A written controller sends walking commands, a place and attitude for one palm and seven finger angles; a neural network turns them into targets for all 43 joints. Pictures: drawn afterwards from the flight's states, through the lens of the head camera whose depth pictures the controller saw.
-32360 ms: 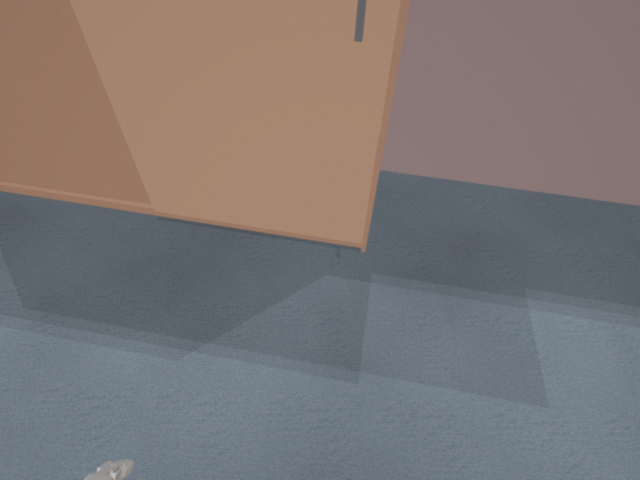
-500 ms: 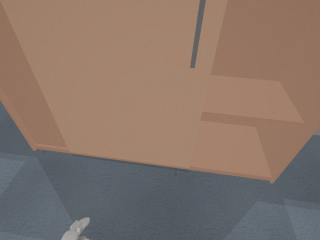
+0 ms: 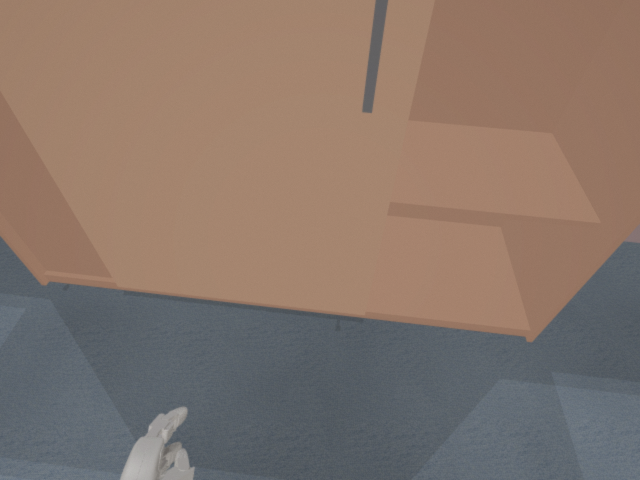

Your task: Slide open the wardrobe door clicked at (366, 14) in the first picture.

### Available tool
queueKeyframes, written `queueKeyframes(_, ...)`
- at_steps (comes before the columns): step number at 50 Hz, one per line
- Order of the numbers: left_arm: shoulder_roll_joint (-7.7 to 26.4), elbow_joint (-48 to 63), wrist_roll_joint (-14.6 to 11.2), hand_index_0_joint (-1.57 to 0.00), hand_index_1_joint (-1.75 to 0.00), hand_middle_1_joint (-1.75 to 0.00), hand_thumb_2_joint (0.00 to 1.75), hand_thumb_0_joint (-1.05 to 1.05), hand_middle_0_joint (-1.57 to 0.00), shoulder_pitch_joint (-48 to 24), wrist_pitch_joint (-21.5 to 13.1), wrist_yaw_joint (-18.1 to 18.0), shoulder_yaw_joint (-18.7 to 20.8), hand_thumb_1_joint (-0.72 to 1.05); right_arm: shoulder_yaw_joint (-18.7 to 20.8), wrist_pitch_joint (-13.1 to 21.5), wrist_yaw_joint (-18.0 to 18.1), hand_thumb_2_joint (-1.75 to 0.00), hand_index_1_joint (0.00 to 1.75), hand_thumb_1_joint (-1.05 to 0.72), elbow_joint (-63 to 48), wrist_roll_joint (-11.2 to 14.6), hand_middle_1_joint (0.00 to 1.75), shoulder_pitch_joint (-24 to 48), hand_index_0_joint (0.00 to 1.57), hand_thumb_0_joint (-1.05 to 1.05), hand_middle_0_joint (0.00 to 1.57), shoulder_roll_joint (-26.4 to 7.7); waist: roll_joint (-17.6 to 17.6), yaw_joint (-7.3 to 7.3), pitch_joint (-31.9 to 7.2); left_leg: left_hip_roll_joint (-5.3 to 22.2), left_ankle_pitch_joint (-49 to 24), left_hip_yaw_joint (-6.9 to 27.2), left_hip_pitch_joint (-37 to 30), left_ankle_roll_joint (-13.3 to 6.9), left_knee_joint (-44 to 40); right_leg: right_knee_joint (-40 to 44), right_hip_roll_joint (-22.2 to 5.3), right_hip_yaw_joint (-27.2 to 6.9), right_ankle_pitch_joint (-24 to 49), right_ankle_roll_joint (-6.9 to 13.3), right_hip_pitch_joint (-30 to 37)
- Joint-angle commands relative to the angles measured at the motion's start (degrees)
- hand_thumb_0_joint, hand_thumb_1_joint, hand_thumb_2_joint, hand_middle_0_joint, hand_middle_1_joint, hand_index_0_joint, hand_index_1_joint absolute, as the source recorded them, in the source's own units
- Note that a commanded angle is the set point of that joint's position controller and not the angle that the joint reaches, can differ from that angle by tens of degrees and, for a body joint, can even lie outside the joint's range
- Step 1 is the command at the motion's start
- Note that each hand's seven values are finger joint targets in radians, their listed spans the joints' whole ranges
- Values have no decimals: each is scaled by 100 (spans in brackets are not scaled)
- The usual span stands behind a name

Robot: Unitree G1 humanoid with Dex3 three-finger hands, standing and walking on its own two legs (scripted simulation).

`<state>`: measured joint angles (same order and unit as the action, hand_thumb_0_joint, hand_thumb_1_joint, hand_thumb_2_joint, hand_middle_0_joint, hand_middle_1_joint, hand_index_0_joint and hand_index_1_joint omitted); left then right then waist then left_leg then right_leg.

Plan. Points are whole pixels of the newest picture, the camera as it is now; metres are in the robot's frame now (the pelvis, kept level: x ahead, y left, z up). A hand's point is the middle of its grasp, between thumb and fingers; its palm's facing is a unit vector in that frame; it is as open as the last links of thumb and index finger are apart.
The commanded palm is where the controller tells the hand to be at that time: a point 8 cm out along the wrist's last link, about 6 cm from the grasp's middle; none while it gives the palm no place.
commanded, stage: stop stepping back and stand still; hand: right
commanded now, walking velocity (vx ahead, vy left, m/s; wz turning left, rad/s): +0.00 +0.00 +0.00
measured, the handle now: (378, 23) +0.77 -0.06 +0.25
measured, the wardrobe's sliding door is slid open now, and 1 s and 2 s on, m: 0.59 0.59 0.59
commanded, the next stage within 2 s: let the arm hang, fingers relaxed in 0.24 s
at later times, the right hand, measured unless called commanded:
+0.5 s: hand (546, 451) +0.19 -0.27 -0.05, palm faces +0.08 +0.90 -0.44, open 7.4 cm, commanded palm none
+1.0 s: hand out of the picture -0.03 -0.25 -0.16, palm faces +0.00 +0.96 -0.27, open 7.3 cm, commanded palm none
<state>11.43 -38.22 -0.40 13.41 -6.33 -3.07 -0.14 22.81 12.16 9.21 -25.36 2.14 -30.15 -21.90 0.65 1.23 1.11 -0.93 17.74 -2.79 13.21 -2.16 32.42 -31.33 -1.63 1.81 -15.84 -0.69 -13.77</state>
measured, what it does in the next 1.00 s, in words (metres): stands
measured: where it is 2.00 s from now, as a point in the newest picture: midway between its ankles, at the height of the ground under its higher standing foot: outside the picture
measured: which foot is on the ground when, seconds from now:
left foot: down 0.00-1.00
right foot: down 0.00-1.00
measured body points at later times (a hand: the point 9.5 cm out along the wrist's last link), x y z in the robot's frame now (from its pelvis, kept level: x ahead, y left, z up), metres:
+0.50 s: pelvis +0.00 -0.02 +0.00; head +0.00 +0.01 +0.45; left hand +0.17 +0.24 -0.11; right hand +0.18 -0.32 -0.02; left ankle +0.00 +0.09 -0.73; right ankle +0.01 -0.13 -0.73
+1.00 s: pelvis -0.02 -0.03 +0.01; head +0.01 -0.03 +0.46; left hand -0.02 +0.20 -0.15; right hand -0.03 -0.30 -0.14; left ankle +0.00 +0.09 -0.73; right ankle +0.01 -0.13 -0.73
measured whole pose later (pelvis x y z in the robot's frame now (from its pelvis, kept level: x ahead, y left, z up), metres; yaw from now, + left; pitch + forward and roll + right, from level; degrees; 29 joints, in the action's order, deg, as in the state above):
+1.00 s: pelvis -0.02 -0.03 +0.01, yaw +0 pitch -1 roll +1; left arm 11.6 -62.7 1.1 15.4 1.4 -1.1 -0.4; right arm 0.0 -0.6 0.8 65.8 -0.7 -15.2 -13.5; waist 1.6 0.1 3.6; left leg 1.2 11.1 -2.4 11.3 0.5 23.1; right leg -24.3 0.7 2.5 -10.7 2.1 -13.0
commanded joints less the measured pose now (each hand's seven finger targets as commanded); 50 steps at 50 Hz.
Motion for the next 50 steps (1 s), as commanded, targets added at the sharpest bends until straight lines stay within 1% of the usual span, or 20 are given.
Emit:
queueKeyframes(1,664,1036,-13,-20,-30,-30,90,0,-20,-708,-347,-110,184,90,762,332,96,-90,30,-90,-1364,-34,30,466,20,0,20,-1217,629,-25,-487,288,-1241,413,-423,223,-565,950,-678,-707,1511,395,-15)
queueKeyframes(3,681,1051,-19,-20,-30,-30,90,0,-20,-646,-369,-100,223,90,811,321,102,-90,30,-90,-1350,-10,30,279,20,0,20,-1214,264,-40,-729,390,-1718,564,-668,168,-686,699,-536,-510,1670,302,36)
queueKeyframes(7,719,1122,-45,-20,-30,-30,90,0,-20,-589,-331,-61,289,90,832,259,111,-90,30,-90,-1345,64,30,-183,20,0,20,-1145,230,-84,-1026,561,-2563,744,-821,80,-701,434,-385,-291,1989,170,200)
queueKeyframes(12,733,1190,-53,-20,-30,-30,90,0,-20,-654,-203,-105,283,90,953,223,121,-90,30,-90,-1249,112,30,-279,20,0,20,-1244,122,-95,-898,553,-2524,724,-729,102,-778,502,-370,-291,1887,155,100)
queueKeyframes(16,753,1216,-56,-20,-30,-30,90,0,-20,-642,-159,-128,272,90,790,208,108,-90,30,-90,-1276,104,30,-131,20,0,20,-1134,227,-94,-884,499,-2252,686,-683,127,-815,600,-368,-314,1761,165,111)
queueKeyframes(17,1366,80,-87,-20,-30,-30,90,0,-20,-1059,-486,418,488,90,-1846,-472,-625,-90,30,-90,3023,-282,30,464,20,0,20,-114,121,-431,-464,833,-2616,147,309,31,-149,-234,-519,-302,2656,117,92)
queueKeyframes(18,1762,-29,4,-20,-30,-30,90,0,-20,-661,-91,415,582,90,-1590,-961,-845,-90,30,-90,3258,-359,30,613,20,0,20,-297,258,-273,-666,920,-2143,492,329,-2,-264,-10,-648,-401,2341,151,-30)
queueKeyframes(20,1627,36,85,-20,-30,-30,90,0,-20,-599,182,369,473,90,-1646,-1051,-942,-90,30,-90,3800,-390,30,988,20,0,20,-311,-187,-163,-554,760,-1337,361,292,9,-197,142,-676,-707,1574,362,-495)
queueKeyframes(22,1613,-38,147,-20,-30,-30,90,0,-20,-641,303,352,382,90,-1766,-1037,-964,-90,30,-90,4519,-404,30,1413,20,0,20,-432,-869,-162,-579,787,-1359,502,153,-72,-300,152,-556,-809,1537,371,-471)
queueKeyframes(23,1598,-117,163,-20,-30,-30,90,0,-20,-641,352,339,357,90,-1819,-1038,-964,-90,30,-90,4909,-380,30,1541,20,0,20,-434,-915,-159,-647,897,-1520,628,111,-113,-392,118,-476,-746,1509,360,-356)
queueKeyframes(25,1503,-359,195,-20,-30,-30,90,0,-20,-629,475,314,281,90,-1939,-1101,-933,-90,30,-90,5672,-355,30,1886,20,0,20,-430,-868,-204,-529,946,-1247,759,174,-153,-580,254,-351,-724,1288,311,-190)
queueKeyframes(29,1260,-853,222,-20,-30,-30,90,0,-20,-668,617,280,104,90,-2131,-1209,-883,-90,30,-90,6886,-313,30,2018,20,0,20,-248,65,-161,-251,752,-315,784,48,-12,-992,847,-342,-738,721,277,-156)
queueKeyframes(30,1216,-980,217,-20,-30,-30,90,0,-20,-649,624,267,91,90,-2144,-1207,-882,-90,30,-90,7129,-307,30,1981,20,0,20,-218,266,-145,-228,736,-225,806,-24,1,-1090,934,-330,-719,591,268,-166)
queueKeyframes(33,1033,-1335,192,-20,-30,-30,90,0,-20,-428,631,211,66,90,-2175,-1179,-866,-90,30,-90,7728,-287,30,1807,20,0,20,-35,346,-166,-333,749,-165,812,-113,-8,-1326,987,-327,-639,466,234,60)
queueKeyframes(34,1002,-1436,209,-20,-30,-30,90,0,-20,-361,634,189,91,90,-2126,-1177,-858,-90,30,-90,7857,-293,30,1740,20,0,20,49,655,-155,-321,730,-156,808,-142,-28,-1375,1025,-331,-642,340,244,57)
queueKeyframes(35,973,-1531,202,-20,-30,-30,90,0,-20,-275,635,176,95,90,-2125,-1176,-858,-90,30,-90,7990,-286,30,1694,20,0,20,33,767,-152,-357,709,-181,788,-252,-36,-1391,1078,-343,-663,245,253,2)
queueKeyframes(36,971,-1606,192,-20,-30,-30,90,0,-20,-210,628,166,103,90,-2129,-1168,-862,-90,30,-90,8113,-278,30,1656,20,0,20,40,711,-149,-338,697,-232,745,-288,-35,-1388,1117,-358,-667,213,254,-20)
queueKeyframes(37,1011,-1657,176,-20,-30,-30,90,0,-20,-142,637,159,118,90,-2133,-1159,-855,-90,30,-90,8190,-287,30,1630,20,0,20,26,428,-141,-282,687,-216,715,-284,-28,-1441,1103,-381,-690,227,257,-4)
queueKeyframes(45,935,-2109,161,-20,-30,-30,90,0,-20,235,623,122,155,90,-2174,-1163,-828,-90,30,-90,8739,-279,30,1533,20,0,20,189,39,-162,60,656,-192,600,-175,4,-1433,1378,-466,-763,33,316,-47)
queueKeyframes(50,922,-2212,163,-20,-30,-30,90,0,-20,219,602,136,163,90,-2171,-1155,-805,-90,30,-90,8827,-288,30,1558,20,0,20,194,-195,-144,99,677,-244,583,-161,36,-1394,1456,-471,-761,110,336,17)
